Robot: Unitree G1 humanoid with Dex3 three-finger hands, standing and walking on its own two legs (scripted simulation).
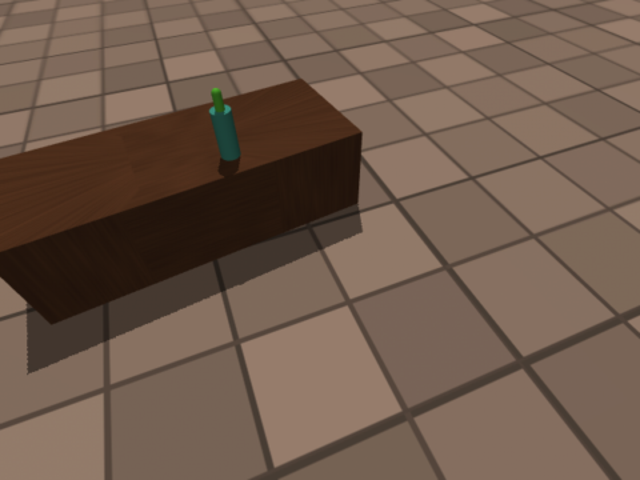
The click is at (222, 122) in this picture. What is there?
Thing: necked bottle
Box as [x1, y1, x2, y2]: [209, 88, 240, 160]
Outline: 213,88 211,94 214,105 209,111 221,157 226,160 231,160 238,157 240,154 231,110 229,106 223,104 219,89
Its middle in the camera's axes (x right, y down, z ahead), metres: -0.35 -0.41 +1.38
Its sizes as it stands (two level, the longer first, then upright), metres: 0.075 0.075 0.265
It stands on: a support 0.39 m high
